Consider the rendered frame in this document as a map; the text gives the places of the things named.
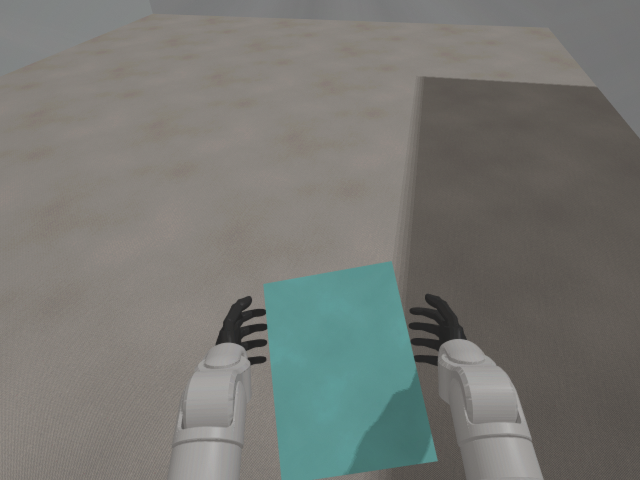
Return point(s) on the left robot forearm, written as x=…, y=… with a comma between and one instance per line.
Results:
x=210, y=425

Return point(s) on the carton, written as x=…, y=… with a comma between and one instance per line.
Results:
x=346, y=390

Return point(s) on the robot left hand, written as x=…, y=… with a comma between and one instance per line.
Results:
x=232, y=332

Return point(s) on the robot right hand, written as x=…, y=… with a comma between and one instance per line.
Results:
x=448, y=328

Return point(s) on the right robot forearm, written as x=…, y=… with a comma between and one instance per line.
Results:
x=490, y=426

